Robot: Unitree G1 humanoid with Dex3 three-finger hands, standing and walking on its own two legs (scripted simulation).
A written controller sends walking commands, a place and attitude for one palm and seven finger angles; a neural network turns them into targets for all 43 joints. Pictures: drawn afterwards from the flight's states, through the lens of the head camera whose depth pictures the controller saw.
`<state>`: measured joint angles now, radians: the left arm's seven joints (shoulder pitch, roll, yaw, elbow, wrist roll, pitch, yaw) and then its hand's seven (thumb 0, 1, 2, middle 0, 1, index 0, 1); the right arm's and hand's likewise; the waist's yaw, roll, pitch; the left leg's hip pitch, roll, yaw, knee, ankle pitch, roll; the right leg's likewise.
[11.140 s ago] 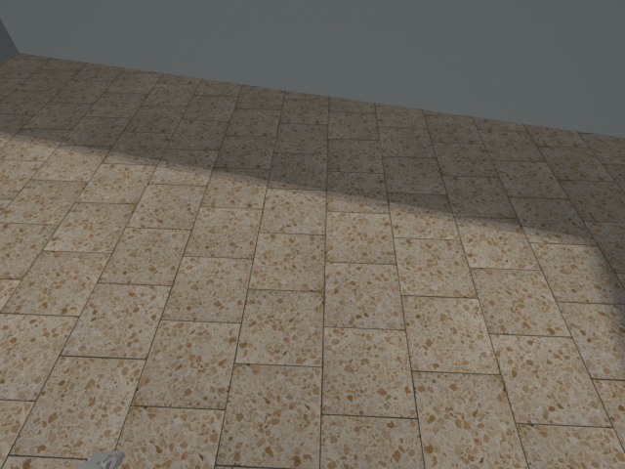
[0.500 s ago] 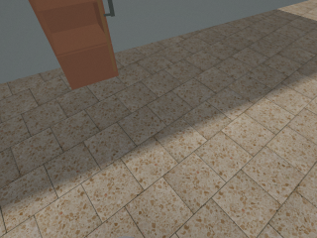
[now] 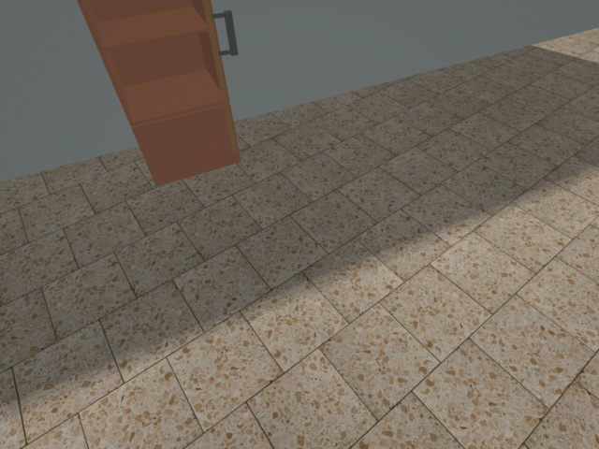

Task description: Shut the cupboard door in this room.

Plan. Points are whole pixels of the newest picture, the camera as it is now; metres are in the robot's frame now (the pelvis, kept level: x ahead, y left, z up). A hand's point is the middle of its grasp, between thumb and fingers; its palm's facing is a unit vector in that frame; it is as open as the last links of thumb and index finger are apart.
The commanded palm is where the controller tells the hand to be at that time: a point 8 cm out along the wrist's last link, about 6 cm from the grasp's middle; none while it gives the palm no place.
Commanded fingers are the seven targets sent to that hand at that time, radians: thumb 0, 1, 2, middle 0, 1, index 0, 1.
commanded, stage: stand and wait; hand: left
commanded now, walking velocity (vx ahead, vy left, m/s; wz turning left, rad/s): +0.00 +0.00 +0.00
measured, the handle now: (224, 34) +1.27 +0.32 +0.04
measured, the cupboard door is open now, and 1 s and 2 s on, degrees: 79 79 79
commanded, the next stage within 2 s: turn or walk to find it in 0.28 s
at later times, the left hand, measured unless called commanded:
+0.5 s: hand out of the picture -0.01 +0.18 -0.18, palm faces +0.07 -0.98 -0.19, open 7.3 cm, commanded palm none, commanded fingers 0.00 0.90 0.90 -0.20 -0.30 -0.20 -0.30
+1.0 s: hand out of the picture -0.02 +0.17 -0.15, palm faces +0.23 -0.93 -0.28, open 7.3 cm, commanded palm none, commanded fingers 0.00 0.90 0.90 -0.20 -0.30 -0.20 -0.30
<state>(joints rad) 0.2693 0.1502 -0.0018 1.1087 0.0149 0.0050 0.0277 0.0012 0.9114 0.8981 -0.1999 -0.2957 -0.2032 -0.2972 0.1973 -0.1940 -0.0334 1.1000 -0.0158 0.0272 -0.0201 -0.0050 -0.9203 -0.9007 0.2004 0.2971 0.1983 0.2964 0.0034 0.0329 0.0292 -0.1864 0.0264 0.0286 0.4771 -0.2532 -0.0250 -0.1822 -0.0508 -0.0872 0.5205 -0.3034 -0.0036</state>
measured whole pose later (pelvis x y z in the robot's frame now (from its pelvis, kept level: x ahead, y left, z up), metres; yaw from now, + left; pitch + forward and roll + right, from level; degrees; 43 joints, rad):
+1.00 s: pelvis -0.02 -0.03 +0.00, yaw +12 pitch +0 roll +3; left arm 0.25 0.17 0.01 1.00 0.02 0.00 0.03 0.00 0.91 0.90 -0.20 -0.30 -0.20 -0.30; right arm 0.15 -0.25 -0.07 1.00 -0.02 0.06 -0.01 0.00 -0.91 -0.90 0.20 0.30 0.20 0.30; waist 0.01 0.03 0.05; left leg -0.43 -0.01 -0.03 0.95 -0.43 -0.02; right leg -0.19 -0.05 -0.10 0.53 -0.33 -0.04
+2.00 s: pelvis -0.11 +0.00 +0.00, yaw +31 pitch +0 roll -1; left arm 0.19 0.26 0.06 0.97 0.02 0.06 0.01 0.00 0.91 0.90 -0.20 -0.30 -0.20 -0.30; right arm 0.19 -0.18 -0.04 0.97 -0.02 0.02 0.00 0.00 -0.90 -0.90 0.20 0.30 0.20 0.30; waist 0.00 -0.04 0.07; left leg -0.26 0.00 0.04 0.49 -0.23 0.04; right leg -0.46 -0.09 -0.05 1.06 -0.41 0.07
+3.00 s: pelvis -0.12 -0.05 +0.00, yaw +57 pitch +0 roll +1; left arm 0.19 0.26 0.05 0.95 0.01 0.06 0.01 0.00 0.91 0.90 -0.20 -0.30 -0.20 -0.30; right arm 0.14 -0.20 -0.04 0.94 -0.03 0.03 0.00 0.00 -0.90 -0.90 0.20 0.30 0.20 0.30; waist 0.01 -0.01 0.07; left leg -0.21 -0.01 -0.02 0.47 -0.26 0.00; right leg -0.42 -0.08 -0.04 0.94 -0.45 0.08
